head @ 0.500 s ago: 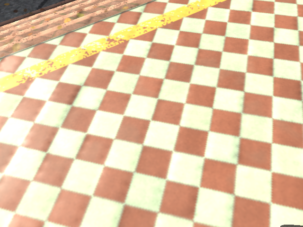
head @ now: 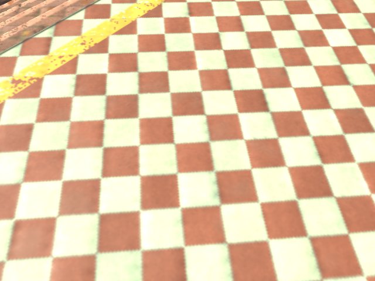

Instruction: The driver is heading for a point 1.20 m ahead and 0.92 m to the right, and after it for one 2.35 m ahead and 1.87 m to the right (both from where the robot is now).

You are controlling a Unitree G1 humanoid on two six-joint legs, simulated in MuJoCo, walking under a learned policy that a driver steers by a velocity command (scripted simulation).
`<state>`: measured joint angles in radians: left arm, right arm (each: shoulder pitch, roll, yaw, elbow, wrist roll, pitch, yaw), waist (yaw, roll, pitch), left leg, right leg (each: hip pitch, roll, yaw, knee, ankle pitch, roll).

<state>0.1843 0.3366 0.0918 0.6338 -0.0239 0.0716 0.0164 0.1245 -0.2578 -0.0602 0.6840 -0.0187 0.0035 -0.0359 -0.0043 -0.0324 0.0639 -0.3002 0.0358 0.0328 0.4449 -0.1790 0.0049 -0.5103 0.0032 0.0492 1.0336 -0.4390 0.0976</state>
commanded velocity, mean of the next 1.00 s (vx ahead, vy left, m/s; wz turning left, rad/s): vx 0.00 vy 0.00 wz -0.45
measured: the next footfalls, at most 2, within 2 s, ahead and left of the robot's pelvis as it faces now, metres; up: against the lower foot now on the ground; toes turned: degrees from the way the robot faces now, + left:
right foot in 0.16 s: +0.03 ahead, -0.15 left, +0.00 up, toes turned -7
left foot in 0.66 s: +0.09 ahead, +0.05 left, +0.00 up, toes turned -24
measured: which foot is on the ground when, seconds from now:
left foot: down 0.00-0.16, up 0.18-0.64, down 0.66-1.00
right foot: up 0.00-0.14, down 0.16-0.66, up 0.68-0.96, down 0.98-1.00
